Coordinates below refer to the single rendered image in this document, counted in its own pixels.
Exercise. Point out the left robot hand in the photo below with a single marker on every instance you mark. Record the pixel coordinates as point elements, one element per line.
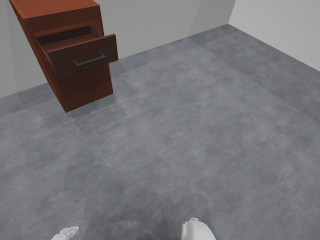
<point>66,233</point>

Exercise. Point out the right robot shin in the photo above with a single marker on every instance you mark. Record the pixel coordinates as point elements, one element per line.
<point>193,219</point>

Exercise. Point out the right robot thigh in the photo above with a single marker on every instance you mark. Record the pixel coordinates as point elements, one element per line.
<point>196,230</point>

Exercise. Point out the drawer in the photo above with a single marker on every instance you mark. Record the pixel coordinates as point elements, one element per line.
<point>81,44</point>

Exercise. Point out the cabinet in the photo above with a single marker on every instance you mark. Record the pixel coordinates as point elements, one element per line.
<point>42,17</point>

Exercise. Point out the handle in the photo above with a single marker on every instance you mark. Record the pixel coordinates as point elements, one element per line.
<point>91,62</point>

